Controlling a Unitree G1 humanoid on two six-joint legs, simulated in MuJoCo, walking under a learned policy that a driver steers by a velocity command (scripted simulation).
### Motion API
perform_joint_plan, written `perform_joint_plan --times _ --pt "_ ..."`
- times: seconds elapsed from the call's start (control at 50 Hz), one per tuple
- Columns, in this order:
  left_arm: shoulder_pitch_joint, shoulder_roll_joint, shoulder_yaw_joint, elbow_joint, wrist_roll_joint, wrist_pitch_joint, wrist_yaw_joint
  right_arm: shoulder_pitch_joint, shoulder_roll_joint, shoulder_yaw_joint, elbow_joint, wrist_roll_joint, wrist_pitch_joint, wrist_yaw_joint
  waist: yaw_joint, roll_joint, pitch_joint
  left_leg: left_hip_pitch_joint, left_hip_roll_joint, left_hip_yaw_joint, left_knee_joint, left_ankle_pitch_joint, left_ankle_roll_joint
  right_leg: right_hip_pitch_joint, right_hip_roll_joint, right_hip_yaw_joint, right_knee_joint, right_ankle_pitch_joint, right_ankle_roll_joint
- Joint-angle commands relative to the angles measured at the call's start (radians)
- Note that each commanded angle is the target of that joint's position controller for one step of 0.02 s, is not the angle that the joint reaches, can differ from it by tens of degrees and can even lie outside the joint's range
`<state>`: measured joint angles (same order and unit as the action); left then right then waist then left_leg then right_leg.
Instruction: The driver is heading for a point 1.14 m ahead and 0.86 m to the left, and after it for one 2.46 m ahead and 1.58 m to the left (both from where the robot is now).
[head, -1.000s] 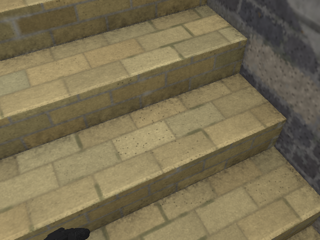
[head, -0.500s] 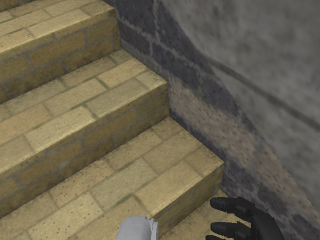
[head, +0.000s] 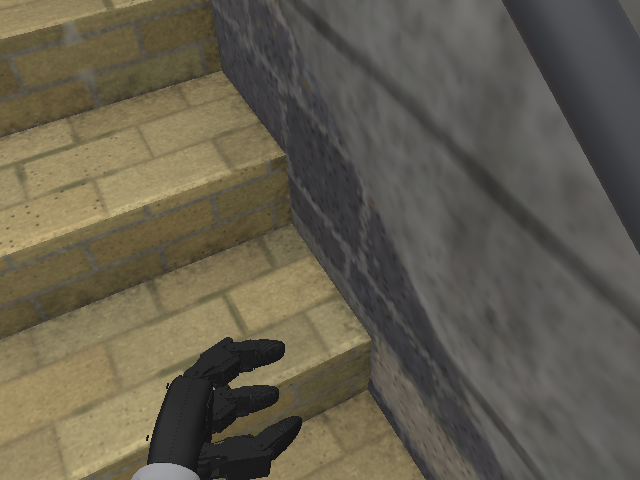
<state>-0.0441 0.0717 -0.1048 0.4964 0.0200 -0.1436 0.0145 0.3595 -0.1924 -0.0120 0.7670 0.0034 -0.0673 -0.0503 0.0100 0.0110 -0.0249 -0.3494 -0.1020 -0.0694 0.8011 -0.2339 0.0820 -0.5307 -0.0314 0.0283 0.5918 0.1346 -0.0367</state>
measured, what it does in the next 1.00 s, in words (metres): climbs, turning left: left foot, then right foot 0.18 m higher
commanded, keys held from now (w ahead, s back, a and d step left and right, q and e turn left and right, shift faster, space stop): w+q+shift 0.90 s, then w+shift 0.08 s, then w+e+shift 0.02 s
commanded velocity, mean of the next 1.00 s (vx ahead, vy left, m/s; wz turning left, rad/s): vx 1.00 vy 0.00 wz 0.91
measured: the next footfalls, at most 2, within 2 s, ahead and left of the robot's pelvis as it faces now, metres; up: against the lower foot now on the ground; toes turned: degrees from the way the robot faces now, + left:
left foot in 0.44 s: -0.04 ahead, +0.21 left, +0.00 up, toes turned +25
right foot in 0.92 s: +0.31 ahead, +0.16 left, +0.18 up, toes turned +47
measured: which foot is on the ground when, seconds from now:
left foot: up 0.00-0.42, down 0.44-0.94, up 0.96-1.00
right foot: down 0.00-0.46, up 0.48-0.90, down 0.92-1.00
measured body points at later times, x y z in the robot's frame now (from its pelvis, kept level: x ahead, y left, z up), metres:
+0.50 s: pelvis +0.00 +0.08 -0.02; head -0.01 +0.09 +0.43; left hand +0.14 +0.40 -0.07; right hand +0.23 -0.12 -0.10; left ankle -0.08 +0.19 -0.74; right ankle +0.10 -0.13 -0.73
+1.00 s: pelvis +0.14 +0.18 +0.06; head +0.14 +0.19 +0.51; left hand +0.07 +0.48 +0.01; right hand +0.41 +0.09 -0.06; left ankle -0.04 +0.19 -0.57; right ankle +0.28 +0.14 -0.56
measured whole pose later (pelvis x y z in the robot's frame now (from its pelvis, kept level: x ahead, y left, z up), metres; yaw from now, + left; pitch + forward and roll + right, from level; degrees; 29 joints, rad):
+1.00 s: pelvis +0.14 +0.18 +0.06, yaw +53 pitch +2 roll -4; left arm 0.15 0.19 -0.01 0.48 0.02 -0.08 0.06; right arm 0.35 -0.29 -0.06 0.79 0.02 -0.05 0.02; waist 0.07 0.06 -0.05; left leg -0.41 -0.12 -0.30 1.28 -0.17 0.09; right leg -0.73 -0.05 -0.11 1.31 -0.60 0.00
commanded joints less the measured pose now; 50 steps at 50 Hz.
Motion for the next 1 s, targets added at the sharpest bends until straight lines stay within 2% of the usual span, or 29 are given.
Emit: perform_joint_plan --times 0.02,0.06,0.08,0.12,0.14,0.18,0.2,0.22,0.24,0.26,0.28,0.3,0.38,0.46,0.48,0.5,0.54,0.58,0.64,0.66,0.76,0.82,0.86,0.9,0.92,0.94,0.96,0.98,1.0 --pt "0.279 0.277 0.144 0.139 0.086 0.031 0.0 -0.324 0.092 0.026 -0.313 0.01 -0.064 0.022 0.096 -0.197 -0.229 -0.358 -0.014 -0.167 0.948 -0.233 -0.067 0.586 -0.267 0.226 0.0 0.863 -0.006" --pt "-0.016 0.225 0.128 -0.002 0.119 0.028 0.003 0.012 -0.105 -0.053 -0.25 0.035 0.0 0.005 -0.081 -0.244 -0.327 -0.465 -0.037 -0.241 1.402 -0.166 -0.22 0.559 -0.487 0.395 -0.05 1.18 -0.176" --pt "-0.023 0.239 0.164 0.0 0.035 0.022 0.014 -0.039 -0.174 -0.05 -0.295 -0.007 0.032 -0.003 -0.109 -0.206 -0.258 -0.575 0.08 -0.169 1.389 -0.204 -0.245 0.523 -0.46 0.268 -0.048 0.934 -0.16" --pt "-0.069 0.252 0.181 0.015 -0.009 0.055 0.046 -0.179 -0.185 -0.047 -0.324 -0.027 0.059 -0.01 -0.097 -0.036 -0.183 -0.561 0.139 -0.084 1.3 -0.171 -0.237 0.426 -0.346 0.112 -0.125 0.636 -0.071" --pt "0.011 0.272 0.194 0.032 -0.003 0.062 0.064 -0.037 -0.166 -0.039 -0.293 -0.012 0.066 -0.001 -0.107 -0.108 -0.195 -0.509 0.157 -0.074 1.248 -0.124 -0.239 0.412 -0.343 0.035 -0.117 0.521 -0.063" --pt "0.026 0.335 0.214 0.03 -0.025 0.077 0.075 -0.102 -0.089 -0.01 -0.324 0.015 0.085 0.005 -0.107 -0.173 -0.174 -0.455 0.243 -0.038 0.993 -0.079 -0.209 0.377 -0.334 -0.054 -0.149 0.236 -0.03" --pt "0.077 0.343 0.213 0.036 -0.009 0.092 0.083 -0.198 -0.071 0.0 -0.328 0.01 0.1 0.007 -0.054 -0.106 -0.161 -0.491 0.246 -0.019 0.918 -0.015 -0.189 0.428 -0.326 -0.044 -0.143 0.194 -0.045" --pt "0.087 0.361 0.207 0.018 0.051 0.085 0.068 -0.2 -0.068 0.014 -0.326 -0.016 0.109 0.005 -0.019 -0.013 -0.159 -0.446 0.216 -0.069 0.827 0.0 -0.194 0.461 -0.386 0.001 -0.151 0.505 -0.071" --pt "0.051 0.371 0.21 0.007 0.06 0.089 0.06 -0.164 -0.031 0.016 -0.315 -0.028 0.123 0.005 -0.048 -0.089 -0.159 -0.435 0.227 -0.08 0.709 -0.035 -0.204 0.497 -0.403 -0.044 -0.162 0.64 -0.077" --pt "0.099 0.367 0.208 0.035 0.077 0.102 0.047 -0.126 -0.019 0.011 -0.301 0.0 0.144 -0.004 -0.044 -0.156 -0.173 -0.403 0.252 -0.038 0.608 0.03 -0.186 0.518 -0.404 -0.1 -0.179 0.463 -0.087" --pt "0.098 0.356 0.199 0.023 0.038 0.103 0.041 -0.179 0.014 0.031 -0.317 0.035 0.127 -0.004 -0.042 -0.28 -0.159 -0.361 0.263 0.014 0.618 -0.079 -0.175 0.449 -0.376 -0.154 -0.219 0.168 -0.082" --pt "0.053 0.323 0.194 0.033 0.021 0.098 0.024 -0.179 -0.012 0.016 -0.295 0.051 0.118 -0.009 -0.036 -0.271 -0.153 -0.269 0.243 0.039 0.501 -0.055 -0.15 0.372 -0.364 -0.172 -0.266 -0.156 -0.069" --pt "-0.027 0.404 0.202 0.055 -0.036 0.127 0.023 -0.125 -0.094 -0.033 -0.333 0.029 0.134 0.021 -0.148 -0.349 -0.143 -0.008 0.236 0.117 0.145 -0.101 -0.057 0.346 -0.361 -0.186 -0.365 -0.453 -0.061" --pt "0.056 0.333 0.191 0.069 -0.049 0.163 0.03 -0.029 -0.096 -0.069 -0.207 0.004 0.092 0.101 -0.143 -0.059 0.072 0.048 0.116 0.152 -0.313 -0.002 0.014 0.336 -0.272 -0.257 0.028 -0.421 0.02" --pt "0.015 0.276 0.177 -0.005 -0.015 0.174 0.039 -0.068 -0.169 -0.078 -0.198 -0.01 0.086 0.124 -0.085 0.284 0.156 -0.007 0.121 0.056 -0.256 0.589 0.031 0.214 -0.168 -0.268 0.239 -0.67 0.076" --pt "-0.012 0.285 0.178 -0.074 0.004 0.16 0.052 -0.077 -0.246 -0.084 -0.226 -0.015 0.073 0.119 -0.079 0.491 0.132 0.038 0.183 -0.225 -0.335 0.514 0.115 -0.025 -0.073 -0.226 0.436 -0.798 0.145" --pt "-0.201 0.139 0.112 -0.123 -0.015 0.076 0.026 -0.005 -0.328 -0.112 -0.228 -0.007 0.04 0.068 -0.14 0.279 0.031 0.247 0.345 -0.616 -0.469 -0.057 0.243 -0.438 -0.047 -0.001 0.919 -0.66 0.115" --pt "-0.177 0.139 0.103 -0.108 -0.012 0.021 -0.004 -0.05 -0.287 -0.101 -0.245 0.011 0.006 0.063 -0.117 0.07 0.031 0.247 0.407 -0.699 -0.53 -0.384 0.244 -0.546 -0.063 0.081 1.014 -0.483 0.097" --pt "-0.027 0.209 0.126 -0.061 -0.011 0.006 -0.005 -0.099 -0.178 -0.053 -0.242 -0.012 0.016 0.058 -0.057 0.185 -0.037 0.2 0.34 -0.529 -0.472 -0.194 0.224 -0.456 -0.005 0.021 1.204 -0.463 0.085" --pt "-0.037 0.207 0.124 -0.065 0.024 0.016 -0.003 -0.042 -0.188 -0.054 -0.216 0.005 0.009 0.058 -0.074 0.174 -0.021 0.227 0.326 -0.524 -0.471 -0.164 0.231 -0.508 0.019 0.004 1.253 -0.478 0.079" --pt "-0.201 0.027 0.032 -0.178 0.007 0.014 -0.013 0.269 -0.128 -0.048 -0.08 0.024 0.009 0.02 -0.154 0.124 0.062 0.572 0.351 -0.582 -0.396 0.067 0.199 -1.106 0.014 0.041 1.65 -0.831 0.025" --pt "-0.305 -0.046 -0.017 -0.297 0.014 0.021 -0.013 0.104 -0.141 -0.047 -0.067 0.039 0.042 0.012 -0.07 0.079 0.097 0.164 0.248 -0.504 -0.595 -0.112 0.145 -0.858 -0.024 -0.065 1.3 -0.777 0.032" --pt "-0.18 0.058 0.017 -0.308 0.031 0.047 0.012 0.0 -0.236 -0.077 -0.07 0.063 0.049 0.006 0.033 0.17 0.05 -0.351 0.205 -0.418 -0.872 -0.05 0.135 -0.079 -0.026 -0.221 0.799 -0.739 -0.007" --pt "0.317 0.275 0.162 -0.169 0.009 0.063 0.058 -0.122 -0.412 -0.117 -0.094 0.025 -0.003 0.035 0.305 0.295 -0.325 -0.121 0.239 -0.319 -0.521 1.415 0.076 0.433 0.088 -0.212 0.833 -0.764 0.034" --pt "0.515 0.36 0.199 -0.105 -0.01 0.063 0.058 -0.177 -0.425 -0.13 -0.085 0.03 -0.023 0.044 0.402 0.222 -0.419 -0.047 0.211 -0.291 -0.165 1.628 0.052 0.556 0.082 -0.072 0.604 -0.845 0.008" --pt "0.725 0.451 0.221 -0.007 -0.003 0.06 0.056 -0.301 -0.279 -0.098 -0.144 0.006 -0.059 0.055 0.421 -0.119 -0.445 -0.17 0.129 -0.297 0.287 1.037 0.034 0.718 -0.018 0.302 0.296 -0.913 -0.053" --pt "0.615 0.434 0.201 0.052 0.028 0.07 0.063 -0.275 -0.026 -0.036 -0.21 0.01 -0.05 0.072 0.216 -0.694 -0.381 -0.482 -0.088 -0.291 0.726 0.014 0.037 0.672 -0.231 1.027 -0.243 -1.206 -0.168" --pt "0.398 0.278 0.173 0.001 -0.021 0.066 0.063 -0.156 0.005 -0.022 -0.192 0.002 -0.041 0.096 0.104 -0.433 -0.159 -0.647 -0.051 -0.305 1.107 0.038 0.043 0.453 -0.355 1.262 -0.339 -1.419 -0.222" --pt "0.33 0.187 0.14 0.035 -0.033 0.072 0.048 -0.225 0.003 -0.005 -0.239 0.003 -0.018 0.09 0.074 -0.273 0.086 -0.673 -0.002 -0.172 1.175 0.081 0.043 0.148 -0.321 0.956 -0.283 -1.252 -0.221"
